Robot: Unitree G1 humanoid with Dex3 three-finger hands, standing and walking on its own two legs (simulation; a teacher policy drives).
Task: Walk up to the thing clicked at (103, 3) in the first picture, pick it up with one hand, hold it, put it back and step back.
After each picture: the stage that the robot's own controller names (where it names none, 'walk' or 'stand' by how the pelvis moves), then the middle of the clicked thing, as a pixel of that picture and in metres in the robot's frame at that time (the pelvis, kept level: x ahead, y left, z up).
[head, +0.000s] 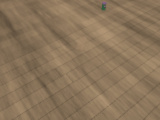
stand; (103, 6) +2.35 -0.32 -0.72
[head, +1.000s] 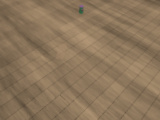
walk; (81, 9) +2.22 -0.12 -0.71
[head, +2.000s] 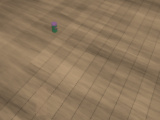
walk; (54, 27) +1.55 +0.20 -0.71
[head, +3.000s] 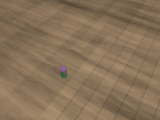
walk; (63, 72) +0.97 +0.17 -0.70
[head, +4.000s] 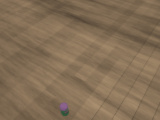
walk; (64, 109) +0.59 +0.19 -0.70
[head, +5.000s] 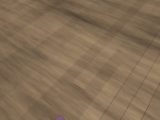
stand; out of the picture +0.44 +0.22 -0.70
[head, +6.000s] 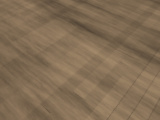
stand; out of the picture +0.42 +0.19 -0.72
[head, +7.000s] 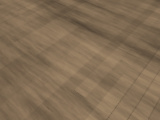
stand; out of the picture +0.44 +0.19 -0.73
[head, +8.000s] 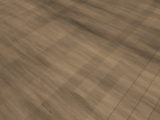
stand; out of the picture +0.43 +0.20 -0.73
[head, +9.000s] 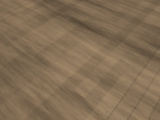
stand; out of the picture +0.41 +0.20 -0.73
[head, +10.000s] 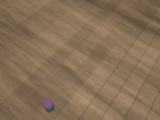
go down; (49, 105) +0.44 +0.22 -0.64
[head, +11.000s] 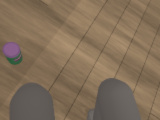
go down; (13, 54) +0.48 +0.26 -0.29
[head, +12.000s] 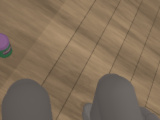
close in; (1, 46) +0.48 +0.28 -0.27
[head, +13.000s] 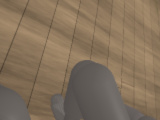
close in; out of the picture +0.46 +0.31 -0.22
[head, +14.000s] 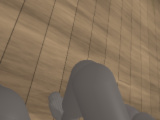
close; out of the picture +0.45 +0.32 -0.23
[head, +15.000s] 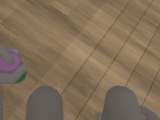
lift; (13, 68) +0.37 +0.25 -0.08
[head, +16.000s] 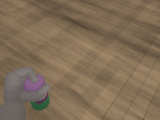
hold; (37, 93) +0.32 +0.17 +0.03
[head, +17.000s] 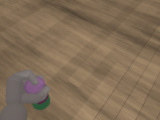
hold; (38, 94) +0.33 +0.17 -0.02
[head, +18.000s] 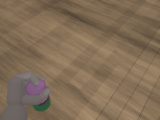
hold; (39, 95) +0.32 +0.18 -0.02
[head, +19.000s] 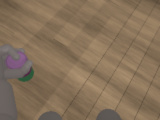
crouch; (21, 67) +0.41 +0.21 -0.08
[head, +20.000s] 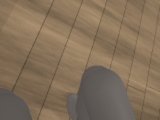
lower; out of the picture +0.55 +0.41 -0.28
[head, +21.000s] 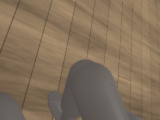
lower; out of the picture +0.52 +0.45 -0.26
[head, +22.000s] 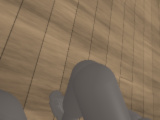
lower; out of the picture +0.51 +0.45 -0.25
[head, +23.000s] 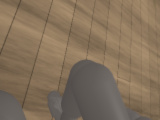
lower; out of the picture +0.51 +0.46 -0.26
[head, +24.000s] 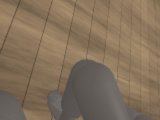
lower; out of the picture +0.51 +0.46 -0.26
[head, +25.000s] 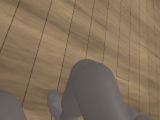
open; out of the picture +0.51 +0.46 -0.26
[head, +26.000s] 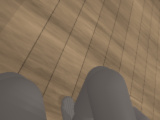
stand; out of the picture +0.53 +0.44 -0.27
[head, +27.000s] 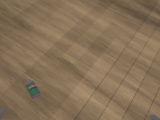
stand; (32, 89) +0.54 +0.33 -0.60
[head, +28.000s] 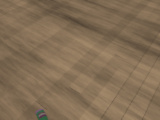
stand; (42, 117) +0.53 +0.32 -0.69
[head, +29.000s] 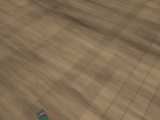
stand; (42, 116) +0.53 +0.32 -0.69
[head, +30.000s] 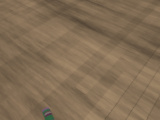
stand; (48, 115) +0.54 +0.30 -0.74
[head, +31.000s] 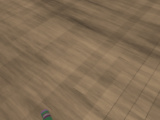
stand; (46, 117) +0.52 +0.33 -0.75
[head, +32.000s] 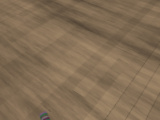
stand; out of the picture +0.51 +0.33 -0.75
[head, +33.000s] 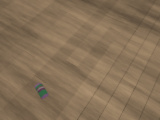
walk; (41, 90) +0.58 +0.32 -0.73
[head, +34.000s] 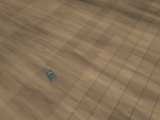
walk; (51, 75) +0.82 +0.36 -0.73
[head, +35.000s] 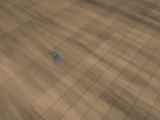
stand; (56, 56) +1.16 +0.30 -0.73
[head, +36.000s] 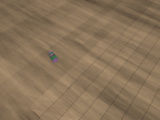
stand; (53, 56) +1.14 +0.32 -0.74
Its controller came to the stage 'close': yes
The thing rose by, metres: 0.70
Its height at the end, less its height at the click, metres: -0.02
